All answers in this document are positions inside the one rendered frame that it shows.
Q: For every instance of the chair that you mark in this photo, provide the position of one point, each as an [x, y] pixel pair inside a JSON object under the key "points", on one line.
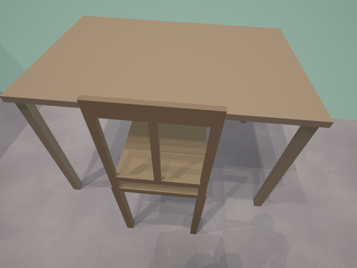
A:
{"points": [[165, 151]]}

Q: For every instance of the table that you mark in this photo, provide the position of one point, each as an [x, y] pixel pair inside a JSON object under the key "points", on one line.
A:
{"points": [[251, 70]]}

